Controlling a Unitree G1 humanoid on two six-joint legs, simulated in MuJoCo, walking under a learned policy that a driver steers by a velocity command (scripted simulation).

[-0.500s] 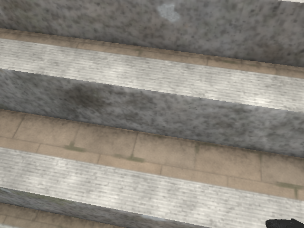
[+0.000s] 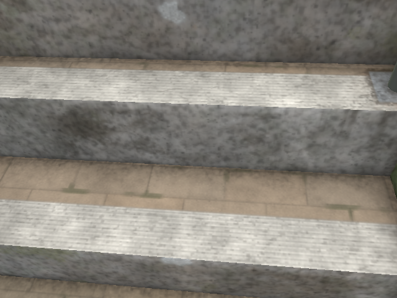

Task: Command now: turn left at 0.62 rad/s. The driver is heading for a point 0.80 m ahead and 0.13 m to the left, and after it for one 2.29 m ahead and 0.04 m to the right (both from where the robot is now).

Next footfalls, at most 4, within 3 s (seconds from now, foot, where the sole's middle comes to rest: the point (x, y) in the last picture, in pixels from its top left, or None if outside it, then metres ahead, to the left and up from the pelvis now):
0.28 left None -0.11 0.17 -0.95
0.64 right None -0.17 0.06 -0.95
0.96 left None -0.34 0.35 -1.15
1.80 right None -0.38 0.02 -1.15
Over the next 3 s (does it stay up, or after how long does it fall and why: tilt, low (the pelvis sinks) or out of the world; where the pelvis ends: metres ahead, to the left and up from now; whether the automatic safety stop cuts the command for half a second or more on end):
stays up -0.36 0.26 -0.37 its command is cut before an obstacle from the start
